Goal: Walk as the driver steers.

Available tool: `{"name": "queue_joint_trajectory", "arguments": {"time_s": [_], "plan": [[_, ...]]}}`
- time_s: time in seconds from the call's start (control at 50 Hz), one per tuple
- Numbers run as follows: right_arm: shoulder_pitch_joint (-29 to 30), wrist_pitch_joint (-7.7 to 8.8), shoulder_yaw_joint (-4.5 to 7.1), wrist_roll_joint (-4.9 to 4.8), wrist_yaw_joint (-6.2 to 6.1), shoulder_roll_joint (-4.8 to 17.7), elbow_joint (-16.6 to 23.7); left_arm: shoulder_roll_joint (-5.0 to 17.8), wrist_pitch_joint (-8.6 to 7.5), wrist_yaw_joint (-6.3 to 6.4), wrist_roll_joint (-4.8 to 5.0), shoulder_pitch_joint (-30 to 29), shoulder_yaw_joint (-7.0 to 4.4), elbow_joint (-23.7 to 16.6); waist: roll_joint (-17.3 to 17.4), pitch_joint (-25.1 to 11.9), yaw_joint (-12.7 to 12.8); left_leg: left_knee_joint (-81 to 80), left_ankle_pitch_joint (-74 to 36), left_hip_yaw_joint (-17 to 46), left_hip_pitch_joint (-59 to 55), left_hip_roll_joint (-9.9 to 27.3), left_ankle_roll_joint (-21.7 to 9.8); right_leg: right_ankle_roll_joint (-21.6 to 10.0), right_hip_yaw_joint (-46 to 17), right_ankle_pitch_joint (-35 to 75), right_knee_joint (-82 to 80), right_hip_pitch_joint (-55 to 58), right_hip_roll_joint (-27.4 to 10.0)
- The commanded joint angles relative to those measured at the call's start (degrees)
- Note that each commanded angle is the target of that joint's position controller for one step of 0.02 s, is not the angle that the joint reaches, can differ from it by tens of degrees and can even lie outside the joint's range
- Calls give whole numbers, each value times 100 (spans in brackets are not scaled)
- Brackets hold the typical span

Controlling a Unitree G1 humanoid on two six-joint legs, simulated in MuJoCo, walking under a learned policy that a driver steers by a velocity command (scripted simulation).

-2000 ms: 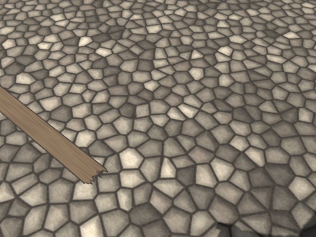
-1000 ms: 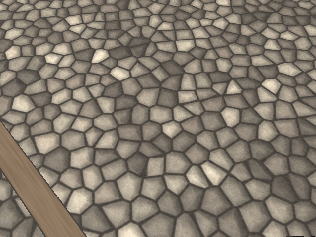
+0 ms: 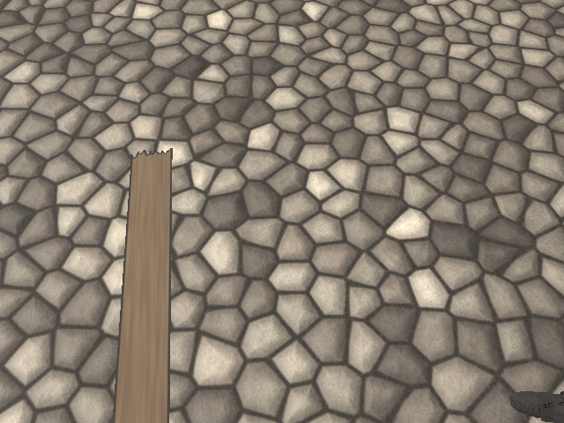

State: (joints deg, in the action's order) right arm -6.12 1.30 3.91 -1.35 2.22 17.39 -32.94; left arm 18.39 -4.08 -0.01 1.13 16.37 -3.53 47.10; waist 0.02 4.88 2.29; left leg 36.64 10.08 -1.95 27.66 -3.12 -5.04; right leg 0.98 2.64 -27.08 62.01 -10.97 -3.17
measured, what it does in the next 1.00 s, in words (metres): walks ahead: right foot, then left foot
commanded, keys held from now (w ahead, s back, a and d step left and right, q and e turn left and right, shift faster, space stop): w+q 0.20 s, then w+e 0.80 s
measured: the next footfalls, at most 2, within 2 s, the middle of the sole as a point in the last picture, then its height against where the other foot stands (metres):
right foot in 0.44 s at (350, 417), level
left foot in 0.92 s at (268, 300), level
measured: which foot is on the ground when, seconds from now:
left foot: down 0.00-0.46, up 0.48-0.90, down 0.92-1.00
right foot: up 0.00-0.42, down 0.44-0.92, up 0.94-1.00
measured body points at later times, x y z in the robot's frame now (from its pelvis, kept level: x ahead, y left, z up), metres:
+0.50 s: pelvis +0.30 -0.04 +0.01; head +0.33 -0.04 +0.46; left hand +0.46 +0.24 -0.08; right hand +0.38 -0.32 -0.11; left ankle +0.12 +0.07 -0.66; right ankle +0.40 -0.12 -0.72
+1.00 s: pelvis +0.58 +0.00 +0.01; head +0.61 +0.00 +0.46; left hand +0.66 +0.28 -0.11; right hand +0.77 -0.28 -0.05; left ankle +0.68 +0.09 -0.72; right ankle +0.42 -0.11 -0.66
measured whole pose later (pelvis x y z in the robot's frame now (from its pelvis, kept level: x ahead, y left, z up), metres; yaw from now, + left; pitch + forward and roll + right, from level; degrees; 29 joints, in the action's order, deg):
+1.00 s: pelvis +0.58 +0.00 +0.01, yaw -11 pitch +2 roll +1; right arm -4.1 6.6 2.4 0.1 0.7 15.4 -36.9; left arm 17.4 -1.2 1.0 1.7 22.5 -3.3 44.3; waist -1.7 0.5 3.8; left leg 29.4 8.4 1.3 23.1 -3.0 -1.0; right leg -2.1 -10.4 -28.9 55.4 -13.6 4.7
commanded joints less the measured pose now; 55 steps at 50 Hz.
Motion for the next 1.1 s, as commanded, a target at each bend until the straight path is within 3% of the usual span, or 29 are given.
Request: {"name": "queue_joint_trajectory", "arguments": {"time_s": [0.02, 0.04, 0.06, 0.14, 0.22, 0.32, 0.38, 0.42, 0.44, 0.46, 0.48, 0.5, 0.52, 0.54, 0.58, 0.62, 0.68, 0.76, 0.86, 0.9, 0.92, 0.94, 0.96, 0.98, 1.0, 1.02, 1.04, 1.06, 1.1], "plan": [[-1256, 181, 289, 39, -30, 915, 61, 721, -415, -57, 66, -579, -69, -899, 73, -1180, -606, -2019, 340, 3295, -3568, 1729, -1354, -171, -797, 449, 1117, -3391, -132], [-926, 197, 224, 49, -42, 700, 77, 714, -386, -2, -115, -635, -96, -819, -100, -929, -421, -2091, -274, 2759, -2958, 1469, -1148, -151, -770, 714, 590, -3031, -310], [-746, 211, 213, 126, -71, 742, 158, 733, -331, -10, -141, -450, -111, -824, 264, -862, -203, -2175, -829, 2665, -2482, 1434, -1233, -75, -816, 871, 449, -2690, -364], [-790, 245, 232, 76, -195, 813, 7, 503, -152, -2, -226, -606, -60, -838, 152, -611, -144, -2381, -1561, 2043, -1595, 1146, -1234, 286, -619, 1372, -554, -2438, -279], [-1057, 192, 234, 46, -299, 864, -202, 225, -167, -63, -186, -1407, 63, -993, 356, -475, -454, -2336, -939, 1560, -1314, 780, -851, 362, -540, 2987, -2320, -2043, 0], [-1580, 225, 189, 46, -263, 830, -599, 339, -245, -207, -71, -1958, 65, -1129, 490, -263, -790, -2144, -646, 1720, -2066, 1249, -731, 33, -513, 3331, -3089, -2078, 13], [-1659, 170, 215, 69, -267, 903, -770, 452, -248, -256, -44, -1873, 23, -1184, 587, -183, -698, -1862, -1535, 1760, -2824, 1575, -610, -316, -420, 2431, -3245, -2249, 73], [-1467, 125, 200, 82, -292, 916, -774, 634, -256, -245, -63, -1036, -101, -977, 562, -694, -212, -866, -3493, 1332, -2939, 1308, -394, -626, -112, 2296, -3480, -1100, 411], [-1419, 112, 131, 139, -326, 791, -697, 876, -252, -231, -97, -193, -199, -793, 349, -1412, 169, 292, -3614, 1016, -2478, 1043, -208, -916, -501, 2671, -3309, 243, 108], [-1931, 184, 16, 190, -326, 482, -538, 1413, -237, -231, -152, 480, -327, -756, -765, -2296, 124, 2335, -1663, 612, -609, 310, 248, -1778, -2692, 2470, -3343, 2367, -1066], [-2001, 278, -35, 186, -306, 413, -535, 1187, -184, -283, 39, 748, -310, -585, -1669, -2451, 170, 3550, 1970, 682, 902, -249, 528, -2275, -4725, 1177, -4315, 3171, -1636], [-1489, 375, 36, 48, -247, 810, -439, 829, -155, -264, 98, 508, -193, -656, -1008, -1733, 270, 3897, 1852, 1050, 1583, 134, 450, -1977, -4545, 254, -4540, 2784, -1571], [-936, 451, 26, -18, -209, 811, -313, 685, -108, -226, 4, 221, -153, -760, -505, -1128, 278, 3751, 1426, 941, 1666, 357, 396, -1770, -3839, 404, -4619, 2066, -1339], [-571, 499, 19, 94, -203, 728, -242, 591, -71, -220, -66, 21, -108, -787, -33, -559, 168, 3259, 1133, 819, 1598, 523, 372, -1617, -3251, 1017, -4770, 1294, -1049], [-705, 512, 43, 239, -216, 645, -220, 531, -65, -167, -116, -155, -80, -873, -297, -531, -136, 2550, 754, 797, 1069, 715, 485, -1607, -2832, 2037, -4909, 703, -752], [-802, 472, 23, 251, -224, 520, -260, 555, -55, -116, -77, -145, -95, -872, -435, -608, -238, 2091, 696, 676, 866, 707, 638, -1644, -2486, 2607, -4974, 443, -611], [-259, 431, -49, 251, -259, 346, -122, 767, -37, -15, -13, 51, -174, -771, -369, -468, -107, 1001, -82, 572, 798, 598, 848, -1576, -2088, 3059, -5023, 71, -438], [543, 501, -100, 177, -192, 225, 8, 800, 66, 83, 43, 436, -204, -602, -454, -445, 176, -299, -1367, 543, 137, 282, 908, -1288, -1953, 2813, -4880, -230, -200], [839, 607, 3, 88, -112, 462, 78, 768, 189, 142, 67, 660, -231, -515, -601, -431, 132, -1003, -986, 779, -232, 182, 710, -1121, -2673, 2507, -4299, 414, -445], [224, 648, 115, 89, -150, 649, -79, 705, 221, 134, 48, 486, -229, -573, -689, -648, -247, -1332, -804, 661, -1146, 209, 453, -952, -2701, 2996, -3755, 375, -326], [-428, 668, 200, 160, -196, 837, -180, 496, 207, 104, 6, 406, -155, -654, -549, -1213, -579, -1262, -750, 904, -2322, 616, 184, -784, -2446, 3056, -2833, 42, -49], [-1347, 633, 287, 199, -252, 1179, -262, 147, 187, 99, -133, 522, -33, -783, 243, -2105, -860, -1121, -407, 2006, -3858, 1657, -170, -570, -1854, 1623, -1210, -771, 425], [-1550, 539, 344, 199, -195, 1413, -481, -40, 138, 87, 73, 1326, 46, -933, 2134, -2482, -421, -1652, 906, 4534, -5052, 2735, -1021, -318, -1318, -820, 301, -2685, 913], [-1301, 513, 227, 107, -177, 813, -362, 575, 151, 110, 139, 1159, -68, -743, 1234, -1836, -548, -1875, 1895, 4490, -4538, 2626, -850, -239, -1415, -498, 909, -3228, 390], [-1070, 489, 150, 101, -199, 534, -341, 802, 180, 101, 96, 541, -146, -814, 692, -1124, -674, -1956, 1559, 3502, -3838, 2342, -611, -188, -1250, 54, 990, -3315, 236], [-842, 473, 111, 149, -193, 479, -355, 710, 199, 103, 43, 279, -148, -862, 316, -754, -572, -2089, 760, 2843, -3205, 2097, -518, -123, -1109, 447, 897, -3148, 58], [-713, 464, 73, 172, -186, 345, -420, 623, 204, 85, -26, 52, -164, -926, 223, -446, -513, -2254, 180, 2301, -2769, 1830, -434, -117, -1080, 693, 642, -3069, -69], [-645, 480, 67, 224, -198, 376, -470, 509, 221, 42, 23, 139, -160, -986, 590, -435, -350, -2371, -119, 1991, -2469, 1789, -454, -90, -1045, 856, 563, -2840, -204], [-622, 526, 83, 172, -191, 343, -577, 303, 275, -3, 59, 88, -121, -1046, 668, -370, -310, -2609, -482, 1477, -2216, 1702, -544, -27, -894, 964, 373, -2800, -311]]}}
